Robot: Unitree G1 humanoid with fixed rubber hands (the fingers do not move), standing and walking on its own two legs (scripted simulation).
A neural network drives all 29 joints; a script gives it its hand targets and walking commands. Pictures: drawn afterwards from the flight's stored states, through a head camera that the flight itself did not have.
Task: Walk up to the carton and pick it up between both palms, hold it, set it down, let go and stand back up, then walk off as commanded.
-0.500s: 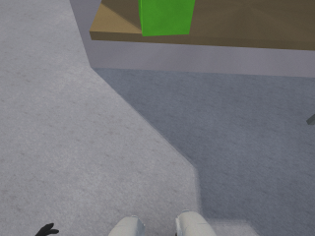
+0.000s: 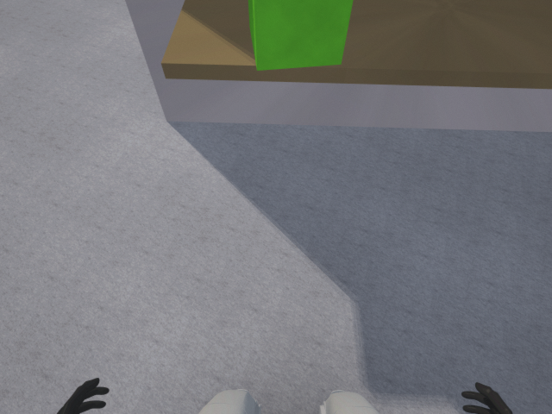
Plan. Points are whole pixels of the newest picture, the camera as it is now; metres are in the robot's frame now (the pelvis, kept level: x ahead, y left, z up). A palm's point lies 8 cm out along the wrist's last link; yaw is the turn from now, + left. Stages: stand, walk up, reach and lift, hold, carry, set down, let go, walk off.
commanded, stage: walk off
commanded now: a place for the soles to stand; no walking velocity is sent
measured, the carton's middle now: out of the picture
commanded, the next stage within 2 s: stand in 0.28 s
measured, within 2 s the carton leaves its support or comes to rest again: neither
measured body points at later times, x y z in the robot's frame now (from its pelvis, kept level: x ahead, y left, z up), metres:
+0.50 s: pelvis -0.02 -0.02 +0.00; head +0.02 -0.02 +0.45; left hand +0.09 +0.30 -0.11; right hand +0.07 -0.33 -0.12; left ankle -0.01 +0.09 -0.71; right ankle +0.00 -0.15 -0.71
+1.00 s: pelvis -0.04 -0.02 +0.01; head -0.01 -0.02 +0.46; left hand +0.06 +0.29 -0.11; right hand +0.05 -0.33 -0.11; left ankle -0.01 +0.09 -0.71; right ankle +0.00 -0.15 -0.71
